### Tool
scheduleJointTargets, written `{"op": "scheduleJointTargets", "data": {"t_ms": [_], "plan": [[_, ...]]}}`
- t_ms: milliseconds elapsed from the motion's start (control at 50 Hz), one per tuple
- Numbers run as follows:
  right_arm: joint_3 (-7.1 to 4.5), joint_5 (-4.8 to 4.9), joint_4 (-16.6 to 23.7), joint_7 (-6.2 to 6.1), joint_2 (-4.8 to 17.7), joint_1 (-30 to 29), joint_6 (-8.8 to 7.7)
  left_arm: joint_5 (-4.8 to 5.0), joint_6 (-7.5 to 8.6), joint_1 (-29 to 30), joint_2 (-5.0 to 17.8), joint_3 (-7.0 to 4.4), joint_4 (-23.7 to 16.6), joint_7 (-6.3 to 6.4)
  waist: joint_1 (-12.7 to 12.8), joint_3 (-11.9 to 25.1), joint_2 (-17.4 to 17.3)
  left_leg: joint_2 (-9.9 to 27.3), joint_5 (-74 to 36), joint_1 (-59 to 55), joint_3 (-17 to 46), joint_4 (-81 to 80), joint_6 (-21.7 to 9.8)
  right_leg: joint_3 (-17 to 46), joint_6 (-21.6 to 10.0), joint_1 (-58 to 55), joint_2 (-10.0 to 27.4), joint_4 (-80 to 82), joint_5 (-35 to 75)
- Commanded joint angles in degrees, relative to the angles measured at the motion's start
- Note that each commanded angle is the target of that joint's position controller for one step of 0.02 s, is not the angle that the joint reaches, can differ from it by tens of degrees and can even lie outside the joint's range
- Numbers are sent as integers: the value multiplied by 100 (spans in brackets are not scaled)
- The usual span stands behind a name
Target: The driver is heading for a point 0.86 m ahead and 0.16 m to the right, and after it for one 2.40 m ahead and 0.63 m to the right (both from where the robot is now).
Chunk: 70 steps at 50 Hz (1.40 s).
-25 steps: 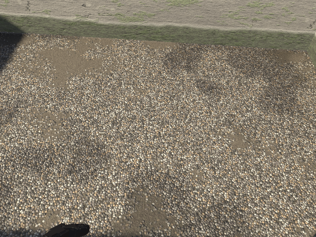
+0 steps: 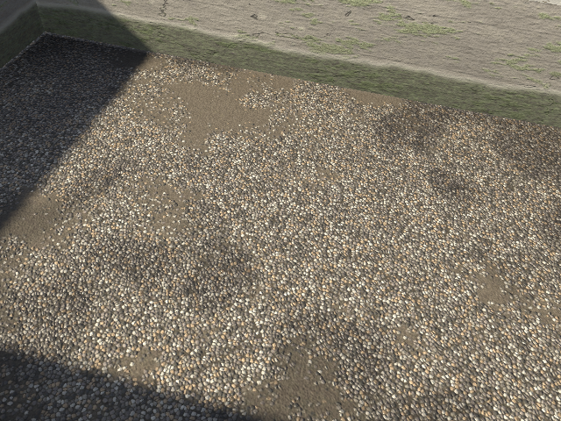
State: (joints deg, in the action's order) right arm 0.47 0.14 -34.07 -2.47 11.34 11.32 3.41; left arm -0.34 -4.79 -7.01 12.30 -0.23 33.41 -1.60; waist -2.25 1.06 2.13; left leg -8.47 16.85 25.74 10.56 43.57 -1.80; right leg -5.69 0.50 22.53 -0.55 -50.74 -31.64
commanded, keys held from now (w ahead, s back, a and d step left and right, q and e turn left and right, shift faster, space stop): w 0.50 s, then w+e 0.50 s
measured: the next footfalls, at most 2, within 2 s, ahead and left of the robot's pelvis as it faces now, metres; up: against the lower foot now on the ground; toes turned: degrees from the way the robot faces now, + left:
left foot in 0.30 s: +0.09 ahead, +0.13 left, +0.00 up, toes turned -2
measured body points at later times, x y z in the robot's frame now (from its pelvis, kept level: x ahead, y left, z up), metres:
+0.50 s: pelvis +0.04 +0.03 +0.01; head +0.03 +0.04 +0.46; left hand +0.14 +0.27 -0.10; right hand +0.29 -0.14 -0.05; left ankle +0.05 +0.13 -0.71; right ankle +0.00 -0.08 -0.71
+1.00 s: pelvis +0.04 +0.04 +0.00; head +0.04 +0.03 +0.45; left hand +0.22 +0.24 -0.09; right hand +0.20 -0.21 -0.09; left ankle +0.05 +0.13 -0.71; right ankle +0.00 -0.08 -0.71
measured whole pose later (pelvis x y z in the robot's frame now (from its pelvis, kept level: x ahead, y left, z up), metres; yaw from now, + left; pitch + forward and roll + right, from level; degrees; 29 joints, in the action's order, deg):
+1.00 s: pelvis +0.04 +0.04 +0.00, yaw -5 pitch -1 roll +1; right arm 0.4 -1.8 -34.4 -2.0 11.9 8.3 2.4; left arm 0.2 -4.8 -11.3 10.3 1.0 33.3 1.0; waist -1.1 -0.1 -0.6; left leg -1.4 23.3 19.9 -4.3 43.7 -2.1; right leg 4.8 -0.1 17.5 -1.1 -45.6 -27.4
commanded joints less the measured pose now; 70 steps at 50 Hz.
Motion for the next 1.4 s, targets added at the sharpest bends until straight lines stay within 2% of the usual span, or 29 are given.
{"op": "scheduleJointTargets", "data": {"t_ms": [20, 40, 60, 80, 100, 140, 180, 240, 280, 320, 340, 360, 400, 500, 540, 600, 620, 680, 860, 960, 1000, 1040, 1080, 1260, 1280, 1300, 1360, 1380, 1400], "plan": [[-212, -39, 665, -129, 740, -1222, 0, -49, 383, 131, 124, 48, -516, 25, 390, 519, -1090, 1172, 335, -160, 1993, -2289, -756, 541, -96, -619, -52, 1193, 570], [-184, 33, 617, -65, 591, -1228, 24, -37, 379, -211, -127, 95, -327, 140, 498, 551, -850, 1037, 181, 65, 1613, -2058, -581, 257, -150, -1470, -21, 2047, 1280], [-132, 91, 516, 6, 343, -990, 0, -153, 329, -455, -143, 93, -213, 218, 445, 641, -270, 760, 411, 682, 1235, -1530, -357, 421, -190, -2530, 151, 2161, 1212], [-81, 153, 716, 92, 198, -1292, -31, -209, 296, -476, 386, -33, -245, 228, 640, 409, 1008, 157, 426, 1402, 268, -573, -95, 1689, -290, -2491, 895, 2591, 570], [-153, 42, 820, 134, 507, -1550, -98, -130, 270, -544, 640, -97, -289, 230, 771, 7, 1068, 114, 572, 1693, 266, -217, 39, 2583, -339, -2033, 1530, 3149, 964], [-194, 26, 684, 196, 600, -1496, -191, -71, 316, -270, 526, -21, -367, 236, 485, -129, 450, 382, 180, 1253, 234, -95, 225, 2553, -440, -1506, 1577, 3278, 1352], [-144, -23, 569, 247, 466, -1308, -190, 1, 422, 21, 391, 48, -411, 203, 272, 45, 492, 558, -79, 412, -141, -126, 310, 2034, -543, -1094, 1288, 3310, 1490], [-76, -46, 468, 291, 352, -1357, -144, 14, 484, 57, 362, 78, -431, 108, 231, 152, 486, 536, -135, -476, -572, -278, 336, 1465, -589, -702, 985, 3184, 1768], [-4, -70, 456, 285, 253, -1477, -147, 18, 415, -59, 417, 42, -425, 99, 286, 11, 219, 541, -381, -799, -735, -1023, 271, 1198, -586, -709, 856, 2939, 1695], [52, -209, 368, 250, 196, -1292, -130, 0, 349, -270, 525, 6, -394, 116, 327, 140, 179, 527, -443, -1270, -762, -1024, 122, 1107, -572, -734, 740, 2571, 1895], [6, -120, 354, 196, 320, -1430, -137, 10, 350, -629, 358, 32, -414, 80, 536, 241, -232, 563, -608, -1343, -593, -822, 12, 846, -453, -579, 525, 2538, 1608], [6, -21, 381, 201, 305, -1437, -150, -31, 361, -485, 340, 52, -423, 79, 331, 248, -293, 592, -524, -1215, -454, -901, -34, 579, -382, -599, 445, 2420, 1075], [27, -40, 432, 144, 318, -1559, -121, -25, 354, -578, 464, -42, -323, 195, 326, 262, -402, 634, -978, -900, -427, -865, -189, 386, -327, -971, 405, 2024, 1198], [44, 43, 446, 106, 337, -1433, -142, -88, 292, -672, 285, -34, -326, 247, 368, 241, -662, 739, -1583, -668, -89, -846, -392, 1, -213, -1017, 221, 1381, 1229], [16, 87, 469, 72, 392, -1365, -129, -43, 326, -667, 246, -32, -291, 270, 320, 337, -769, 875, -1859, -790, 33, -907, -454, -17, -191, -983, 139, 1170, 1372], [0, 75, 452, 35, 446, -1154, -112, -2, 347, -577, 221, -36, -205, 284, 175, 455, -676, 1032, -2250, -880, 82, -956, -503, 87, -197, -1080, 12, 1024, 1597], [-10, -56, 335, 29, 490, -747, -94, -31, 308, -601, 156, 18, -208, 315, 7, 374, -751, 1082, -2805, -948, 32, -924, -530, 175, -225, -980, -19, 909, 1688], [-26, -79, 316, 7, 498, -709, -93, -15, 261, -637, 160, 6, -170, 345, 49, 492, -626, 1165, -3216, -1051, -70, -819, -526, 293, -223, -967, -78, 854, 1688], [-74, -213, 440, 9, 425, -768, -158, 47, 126, -504, 300, -38, -291, 350, 165, 464, -107, 817, -1959, -710, -1115, -433, 50, 943, -470, -1009, 144, 987, 3089], [-79, -189, 541, 38, 412, -785, -212, 44, 81, -169, 321, -15, -556, 259, 167, 215, -137, 877, -1094, -852, -1282, -543, 208, 1333, -528, -301, 150, 1199, 2776], [-106, -199, 549, 52, 445, -753, -255, 40, 83, -113, 304, -5, -605, 210, 165, 274, -199, 996, -791, -943, -1274, -691, 181, 1314, -483, -227, 54, 1191, 2601], [-82, -190, 639, 67, 308, -856, -250, 3, 78, -74, 251, 10, -643, 204, 164, 354, -276, 1089, -878, -1177, -1297, -755, 201, 1320, -387, -115, -38, 1241, 2669], [-99, -184, 660, 68, 331, -907, -266, 60, 39, 72, 221, -20, -738, 215, 197, 300, -253, 1096, -864, -1299, -1371, -832, 245, 1435, -371, -8, -64, 1351, 2568], [-133, -160, 782, 110, 231, -1094, -264, 85, 12, 82, 355, -77, -779, 188, 363, 168, 89, 1006, 4, -1714, -1661, -767, 351, 2199, -545, 635, -77, 1958, 2066], [-212, -171, 697, 87, 424, -937, -282, 107, 41, 72, 430, -111, -765, 166, 338, 195, 166, 1038, 262, -1651, -1725, -794, 311, 2247, -608, 570, -75, 1945, 1963], [-223, -170, 685, 77, 429, -952, -286, 122, 56, 78, 445, -124, -774, 154, 355, 190, 182, 1051, 301, -1700, -1739, -790, 294, 2271, -624, 632, -93, 1933, 1999], [-227, -157, 663, 75, 364, -994, -275, 137, 78, 31, 431, -139, -751, 146, 361, 223, 49, 1177, 361, -1881, -1760, -824, 224, 2231, -602, 815, -158, 1831, 2078], [-166, -139, 725, 98, 173, -1148, -248, 119, 65, 11, 335, -111, -748, 168, 395, 232, -81, 1238, 130, -2054, -1723, -820, 237, 2172, -530, 960, -205, 1825, 2149], [-179, -137, 714, 108, 185, -1123, -231, 105, 64, -21, 317, -111, -726, 178, 380, 263, -145, 1312, 137, -2102, -1733, -845, 221, 2117, -513, 976, -236, 1794, 2128]]}}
